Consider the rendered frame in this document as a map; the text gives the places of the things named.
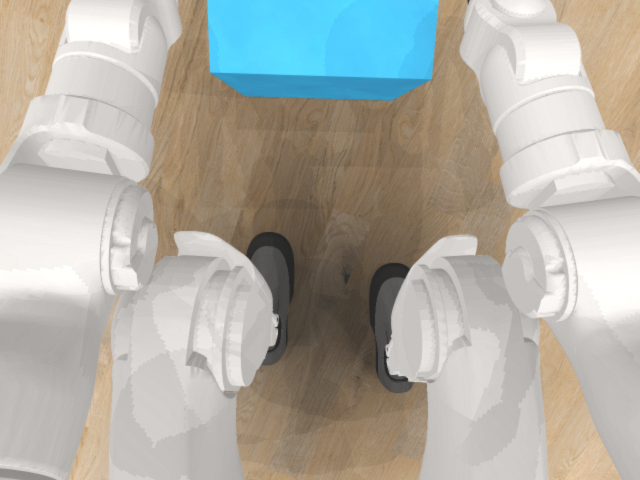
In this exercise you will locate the carton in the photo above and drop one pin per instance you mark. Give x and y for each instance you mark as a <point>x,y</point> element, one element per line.
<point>324,49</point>

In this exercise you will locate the right robot upper arm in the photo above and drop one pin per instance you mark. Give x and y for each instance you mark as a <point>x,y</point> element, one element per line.
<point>577,266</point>

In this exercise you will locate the left robot thigh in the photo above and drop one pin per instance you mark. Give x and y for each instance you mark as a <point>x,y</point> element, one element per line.
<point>197,332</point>

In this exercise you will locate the left robot forearm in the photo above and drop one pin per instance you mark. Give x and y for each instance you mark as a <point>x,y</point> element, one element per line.
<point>97,111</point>

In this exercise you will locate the robot right shin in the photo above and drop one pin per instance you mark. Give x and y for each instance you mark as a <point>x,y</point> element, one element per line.
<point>456,245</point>

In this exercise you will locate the left robot upper arm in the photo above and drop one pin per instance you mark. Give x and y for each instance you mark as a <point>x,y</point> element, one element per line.
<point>70,242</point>

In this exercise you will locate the right robot forearm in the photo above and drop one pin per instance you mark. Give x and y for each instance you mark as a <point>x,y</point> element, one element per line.
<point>542,108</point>

